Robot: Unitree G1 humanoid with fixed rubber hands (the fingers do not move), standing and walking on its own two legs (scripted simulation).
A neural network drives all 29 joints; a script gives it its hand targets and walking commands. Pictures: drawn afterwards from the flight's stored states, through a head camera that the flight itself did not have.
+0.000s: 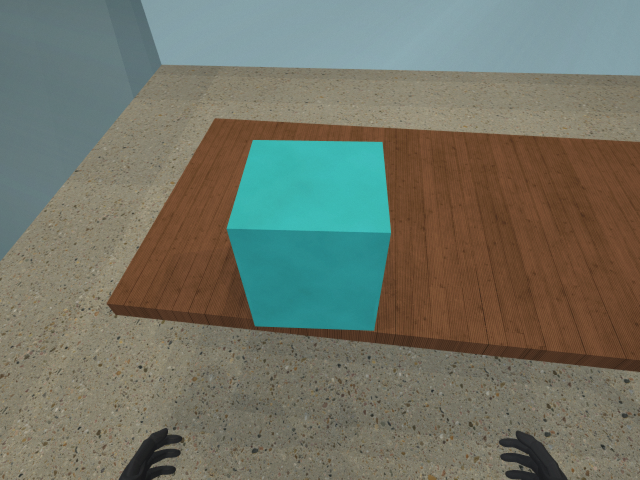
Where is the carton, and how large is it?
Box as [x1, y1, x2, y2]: [227, 140, 390, 330]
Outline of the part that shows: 253,140 227,225 227,231 254,324 259,326 373,330 390,235 382,142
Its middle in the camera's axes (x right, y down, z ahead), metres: -0.01 -0.01 +0.65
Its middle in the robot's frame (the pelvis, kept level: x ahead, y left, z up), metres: +0.49 +0.04 -0.01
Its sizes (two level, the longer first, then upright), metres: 0.210 0.200 0.250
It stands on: a table, 0.63 m high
